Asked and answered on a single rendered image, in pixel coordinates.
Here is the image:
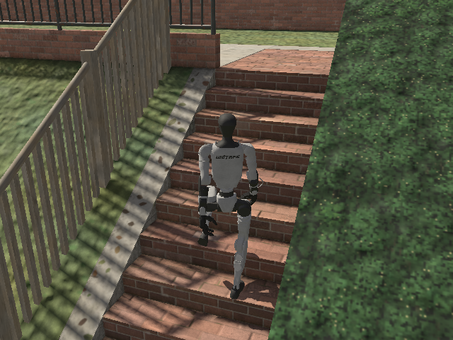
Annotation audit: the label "stairs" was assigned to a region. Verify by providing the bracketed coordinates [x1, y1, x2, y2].
[102, 69, 329, 340]

